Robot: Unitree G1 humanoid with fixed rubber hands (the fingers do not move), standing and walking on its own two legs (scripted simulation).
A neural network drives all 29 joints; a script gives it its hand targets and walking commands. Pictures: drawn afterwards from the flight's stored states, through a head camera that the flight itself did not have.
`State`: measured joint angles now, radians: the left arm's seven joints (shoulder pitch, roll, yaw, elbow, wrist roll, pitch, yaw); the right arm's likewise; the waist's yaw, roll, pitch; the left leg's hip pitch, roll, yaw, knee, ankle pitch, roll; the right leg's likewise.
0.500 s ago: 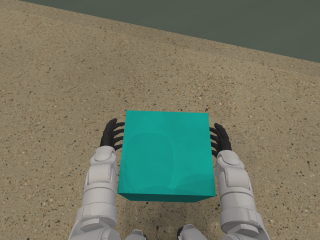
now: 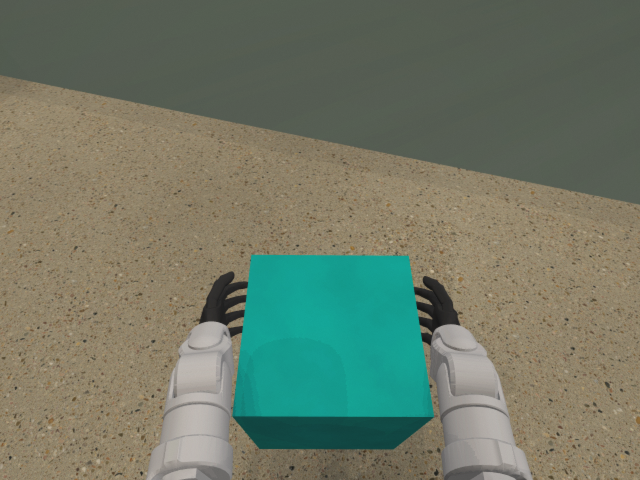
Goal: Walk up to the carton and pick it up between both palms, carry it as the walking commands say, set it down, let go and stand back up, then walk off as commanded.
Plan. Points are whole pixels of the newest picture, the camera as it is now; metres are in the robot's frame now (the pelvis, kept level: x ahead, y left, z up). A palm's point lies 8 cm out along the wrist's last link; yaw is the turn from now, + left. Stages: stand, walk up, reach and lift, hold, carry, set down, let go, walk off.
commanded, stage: reach and lift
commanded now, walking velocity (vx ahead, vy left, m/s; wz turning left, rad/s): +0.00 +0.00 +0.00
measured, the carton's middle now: (328, 360) +0.31 -0.02 -0.07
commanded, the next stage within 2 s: hold in 1.60 s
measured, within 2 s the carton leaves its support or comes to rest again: neither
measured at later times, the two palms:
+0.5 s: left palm (205, 323) +0.31 +0.13 +0.06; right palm (460, 325) +0.29 -0.17 +0.06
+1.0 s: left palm (188, 331) +0.30 +0.15 +0.06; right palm (444, 318) +0.30 -0.15 +0.06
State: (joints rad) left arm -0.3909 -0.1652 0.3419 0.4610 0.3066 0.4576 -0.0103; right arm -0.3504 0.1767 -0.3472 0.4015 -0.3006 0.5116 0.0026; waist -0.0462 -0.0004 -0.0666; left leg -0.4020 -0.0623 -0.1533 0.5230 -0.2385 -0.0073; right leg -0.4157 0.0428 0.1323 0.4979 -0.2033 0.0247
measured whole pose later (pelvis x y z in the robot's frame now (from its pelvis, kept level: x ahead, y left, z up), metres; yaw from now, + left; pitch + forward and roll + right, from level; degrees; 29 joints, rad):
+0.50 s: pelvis +0.01 +0.00 +0.01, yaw +0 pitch -6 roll +0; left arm -0.33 -0.16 0.28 0.34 0.30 0.67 -0.01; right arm -0.30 0.16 -0.27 0.28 -0.28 0.74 0.00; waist -0.05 0.00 -0.02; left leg -0.07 -0.05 -0.15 0.39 -0.21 0.00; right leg -0.09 0.03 0.13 0.36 -0.18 0.02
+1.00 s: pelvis +0.01 -0.01 +0.01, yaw +0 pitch -7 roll +0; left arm -0.31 -0.16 0.28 0.27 0.30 0.72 -0.02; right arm -0.31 0.16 -0.24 0.27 -0.29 0.76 0.01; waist 0.00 0.01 0.01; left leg -0.04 -0.04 -0.15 0.36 -0.20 -0.01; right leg -0.06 0.04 0.12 0.35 -0.17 0.01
